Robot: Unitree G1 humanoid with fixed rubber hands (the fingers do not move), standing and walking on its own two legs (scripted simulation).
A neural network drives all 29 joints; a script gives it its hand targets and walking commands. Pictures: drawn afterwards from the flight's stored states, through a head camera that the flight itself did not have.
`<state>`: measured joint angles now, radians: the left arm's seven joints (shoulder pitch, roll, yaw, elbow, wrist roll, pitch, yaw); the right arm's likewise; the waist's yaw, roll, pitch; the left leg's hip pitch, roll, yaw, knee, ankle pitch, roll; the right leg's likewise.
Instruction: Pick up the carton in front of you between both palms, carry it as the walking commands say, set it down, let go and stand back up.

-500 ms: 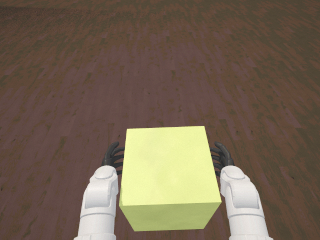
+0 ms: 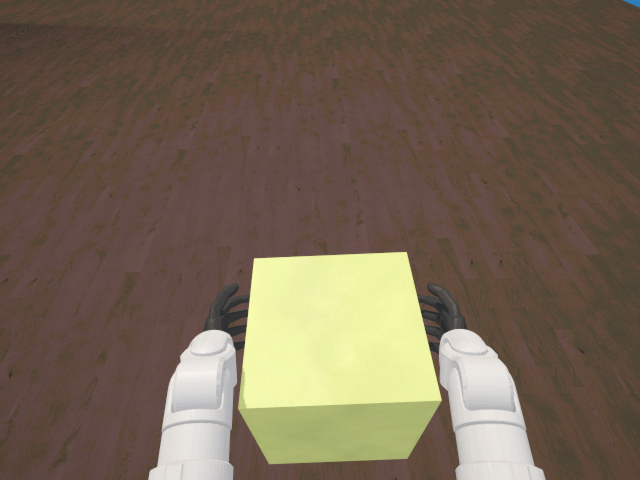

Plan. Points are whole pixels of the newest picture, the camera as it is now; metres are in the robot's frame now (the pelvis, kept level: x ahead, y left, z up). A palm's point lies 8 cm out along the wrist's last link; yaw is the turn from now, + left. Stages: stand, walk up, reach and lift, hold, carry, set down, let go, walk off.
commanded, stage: carry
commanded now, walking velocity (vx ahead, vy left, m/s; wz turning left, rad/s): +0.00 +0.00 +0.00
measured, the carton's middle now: (334, 363) +0.30 +0.00 -0.04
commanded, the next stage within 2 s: hold in 0.36 s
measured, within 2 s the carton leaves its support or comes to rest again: neither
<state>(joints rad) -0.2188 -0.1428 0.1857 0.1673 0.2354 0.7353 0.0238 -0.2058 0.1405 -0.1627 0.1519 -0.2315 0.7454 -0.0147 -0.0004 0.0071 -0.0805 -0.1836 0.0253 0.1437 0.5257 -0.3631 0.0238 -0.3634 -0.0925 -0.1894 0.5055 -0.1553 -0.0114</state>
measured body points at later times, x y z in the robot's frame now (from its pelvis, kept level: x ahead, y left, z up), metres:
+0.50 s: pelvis -0.01 +0.00 +0.01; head -0.02 -0.01 +0.46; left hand +0.28 +0.17 +0.03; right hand +0.29 -0.13 +0.03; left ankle -0.05 +0.09 -0.73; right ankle +0.07 -0.13 -0.73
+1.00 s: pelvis -0.02 -0.04 +0.01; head -0.05 -0.07 +0.46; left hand +0.25 +0.16 +0.04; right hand +0.30 -0.14 +0.04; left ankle -0.05 +0.09 -0.73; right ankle +0.07 -0.13 -0.73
